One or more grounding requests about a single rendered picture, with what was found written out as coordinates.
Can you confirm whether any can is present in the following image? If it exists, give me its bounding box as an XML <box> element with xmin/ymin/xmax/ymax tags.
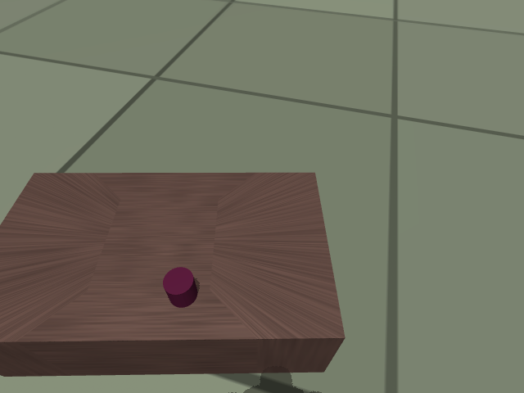
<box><xmin>163</xmin><ymin>267</ymin><xmax>197</xmax><ymax>308</ymax></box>

